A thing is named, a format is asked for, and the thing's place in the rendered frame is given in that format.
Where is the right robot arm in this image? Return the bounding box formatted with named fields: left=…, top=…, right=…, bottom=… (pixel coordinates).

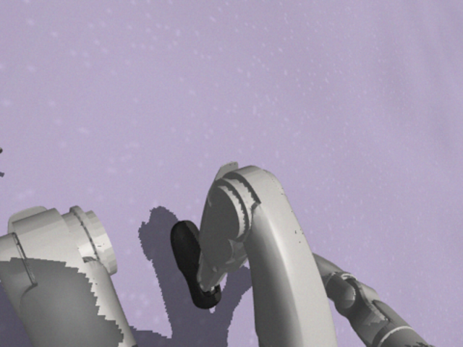
left=326, top=272, right=435, bottom=347

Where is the right robot hand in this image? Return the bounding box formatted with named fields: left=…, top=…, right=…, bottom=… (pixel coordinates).
left=313, top=253, right=344, bottom=289

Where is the right robot foot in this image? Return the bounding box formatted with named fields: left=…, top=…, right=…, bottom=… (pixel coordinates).
left=170, top=220, right=221, bottom=309

